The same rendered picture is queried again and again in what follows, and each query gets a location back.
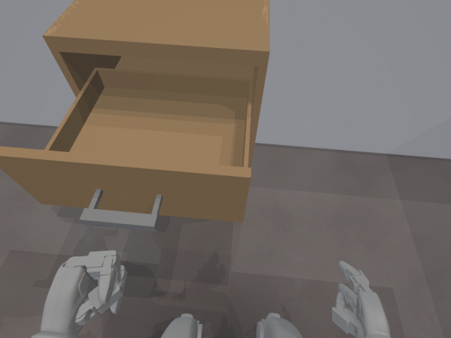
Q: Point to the robot right hand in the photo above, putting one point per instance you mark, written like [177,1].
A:
[366,314]

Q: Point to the robot right thigh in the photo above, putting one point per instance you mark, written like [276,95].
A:
[277,328]

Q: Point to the robot left thigh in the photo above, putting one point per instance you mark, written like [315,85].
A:
[183,328]

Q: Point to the handle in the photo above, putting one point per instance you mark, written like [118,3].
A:
[120,219]

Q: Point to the drawer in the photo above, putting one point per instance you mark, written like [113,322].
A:
[135,134]

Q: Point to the robot thigh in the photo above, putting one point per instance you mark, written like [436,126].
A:
[183,328]
[277,328]

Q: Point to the robot left hand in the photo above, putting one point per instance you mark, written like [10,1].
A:
[96,276]

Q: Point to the cabinet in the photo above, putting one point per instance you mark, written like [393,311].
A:
[221,38]

